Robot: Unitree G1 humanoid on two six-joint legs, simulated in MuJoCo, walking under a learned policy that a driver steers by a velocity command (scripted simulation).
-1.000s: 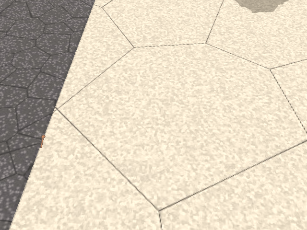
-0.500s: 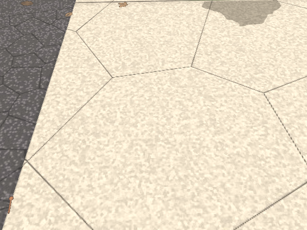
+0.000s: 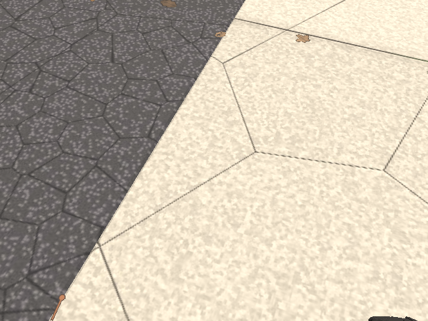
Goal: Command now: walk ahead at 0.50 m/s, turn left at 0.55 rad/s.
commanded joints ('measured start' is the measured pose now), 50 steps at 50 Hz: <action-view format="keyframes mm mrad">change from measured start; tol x32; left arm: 1 16 48 -4 -125 41 -25 -5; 22 -430 81 -14 -265 3 -81 -70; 28 111 278 55 -134 23 -77 -63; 50 51 185 19 -57 -14 -23 -29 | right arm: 1 360 -331 -115 35 6 7 -36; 28 447 -43 8 47 -21 -32 -68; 50 -66 -109 -2 -97 -11 -61 -27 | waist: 1 -121 218 -261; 50 11 -96 1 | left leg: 1 808 201 -502 -74 -25 212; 2 956 337 -953 -273 -215 349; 9 341 173 -362 -387 274 170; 20 482 163 -254 -381 179 80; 26 564 150 -219 -31 696 14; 28 -36 -90 -145 624 -208 -96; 30 -252 -18 -235 756 -375 -83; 50 -41 50 -103 -100 73 -93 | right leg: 1 -625 -5 86 795 101 -20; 23 -758 3 314 35 479 -79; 26 -374 64 261 10 462 -152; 29 320 -328 1038 -123 165 -380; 36 -264 -167 537 -291 472 -291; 50 -75 -201 431 -205 588 -210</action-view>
